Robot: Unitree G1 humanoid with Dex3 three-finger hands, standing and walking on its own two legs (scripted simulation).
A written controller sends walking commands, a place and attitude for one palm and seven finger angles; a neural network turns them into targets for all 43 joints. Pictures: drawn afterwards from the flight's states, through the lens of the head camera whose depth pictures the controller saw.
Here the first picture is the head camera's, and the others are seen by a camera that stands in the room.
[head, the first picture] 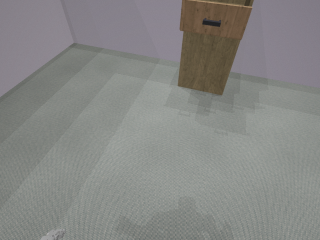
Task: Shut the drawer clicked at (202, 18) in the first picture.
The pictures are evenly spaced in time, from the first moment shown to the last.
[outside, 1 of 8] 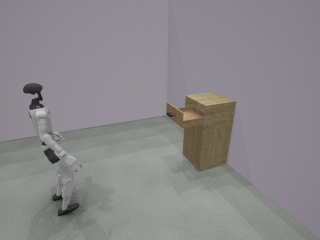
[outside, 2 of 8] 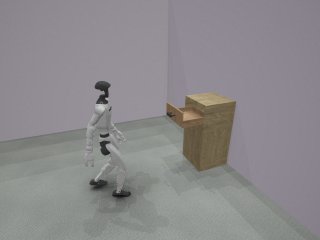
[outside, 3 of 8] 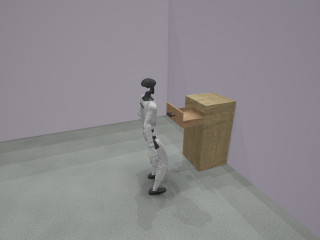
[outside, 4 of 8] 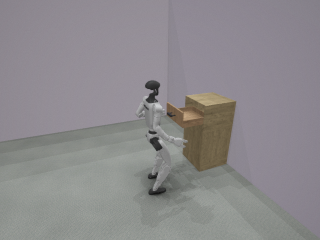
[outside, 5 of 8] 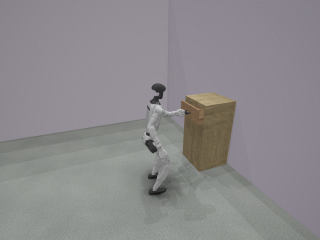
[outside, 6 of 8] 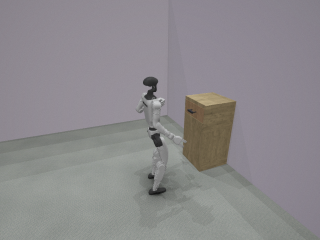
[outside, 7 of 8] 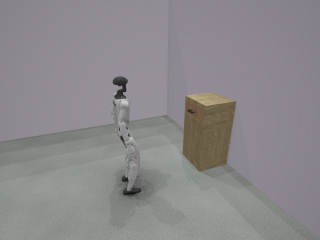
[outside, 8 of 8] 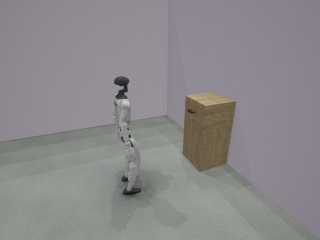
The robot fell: no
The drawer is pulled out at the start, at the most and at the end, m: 0.29 0.29 0.00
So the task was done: yes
